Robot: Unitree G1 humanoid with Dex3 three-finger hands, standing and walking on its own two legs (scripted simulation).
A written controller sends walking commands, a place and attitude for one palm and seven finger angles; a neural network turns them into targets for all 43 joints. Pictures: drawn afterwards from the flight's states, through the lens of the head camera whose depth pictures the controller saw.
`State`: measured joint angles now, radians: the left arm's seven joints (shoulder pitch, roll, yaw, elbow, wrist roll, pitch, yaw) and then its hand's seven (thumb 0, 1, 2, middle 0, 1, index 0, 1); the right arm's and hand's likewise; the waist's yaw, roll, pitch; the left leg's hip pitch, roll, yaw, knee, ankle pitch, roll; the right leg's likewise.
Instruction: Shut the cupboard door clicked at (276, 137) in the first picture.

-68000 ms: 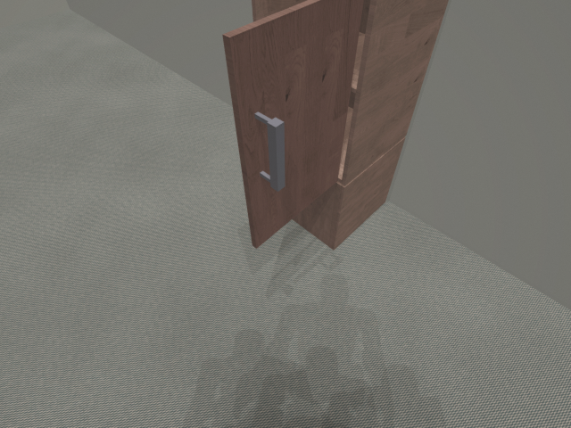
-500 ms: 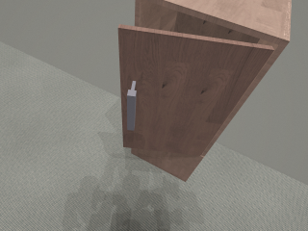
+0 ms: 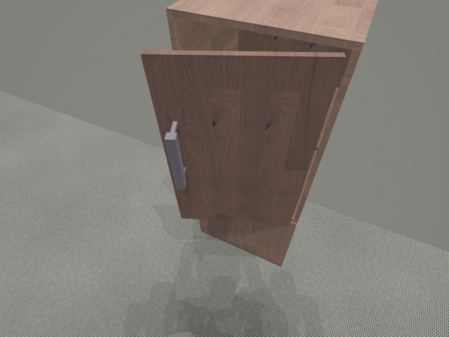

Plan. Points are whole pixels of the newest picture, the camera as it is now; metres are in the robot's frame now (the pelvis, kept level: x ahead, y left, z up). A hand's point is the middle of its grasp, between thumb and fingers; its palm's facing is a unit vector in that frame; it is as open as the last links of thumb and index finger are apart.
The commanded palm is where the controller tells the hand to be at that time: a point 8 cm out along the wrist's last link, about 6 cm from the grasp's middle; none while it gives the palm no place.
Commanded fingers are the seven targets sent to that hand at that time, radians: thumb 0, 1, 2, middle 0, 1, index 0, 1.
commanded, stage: come to a stop and stand still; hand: left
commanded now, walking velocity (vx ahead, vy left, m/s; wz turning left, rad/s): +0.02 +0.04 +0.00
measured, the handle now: (178, 156) +0.52 +0.14 -0.01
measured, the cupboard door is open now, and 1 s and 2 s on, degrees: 23 23 23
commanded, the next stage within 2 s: look again from close up in 0.48 s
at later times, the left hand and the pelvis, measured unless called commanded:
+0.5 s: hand out of the picture +0.03 +0.20 -0.19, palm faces +0.02 -0.98 -0.17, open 7.4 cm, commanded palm none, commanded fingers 0.00 0.90 0.90 -0.20 -0.30 -0.20 -0.30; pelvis +0.03 +0.04 -0.01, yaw -1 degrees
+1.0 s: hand out of the picture +0.00 +0.20 -0.19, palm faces -0.01 -0.97 -0.24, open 7.4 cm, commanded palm none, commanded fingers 0.00 0.90 0.90 -0.20 -0.30 -0.20 -0.30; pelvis -0.02 +0.02 -0.02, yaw +0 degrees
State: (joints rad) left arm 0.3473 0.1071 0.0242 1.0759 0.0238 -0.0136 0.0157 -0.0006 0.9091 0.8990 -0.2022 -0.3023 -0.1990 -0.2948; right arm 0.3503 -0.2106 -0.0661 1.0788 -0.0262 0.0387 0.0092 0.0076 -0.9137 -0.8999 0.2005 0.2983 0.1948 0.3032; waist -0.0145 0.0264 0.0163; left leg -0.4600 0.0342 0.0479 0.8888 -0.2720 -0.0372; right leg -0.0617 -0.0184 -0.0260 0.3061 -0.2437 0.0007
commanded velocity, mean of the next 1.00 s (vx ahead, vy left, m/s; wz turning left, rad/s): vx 0.00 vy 0.00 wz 0.00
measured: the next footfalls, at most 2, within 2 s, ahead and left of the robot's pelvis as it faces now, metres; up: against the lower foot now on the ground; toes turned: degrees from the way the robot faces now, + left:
left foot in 0.14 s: +0.08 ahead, +0.14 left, +0.00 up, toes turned +4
right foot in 1.88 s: +0.14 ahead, -0.15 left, +0.00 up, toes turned -6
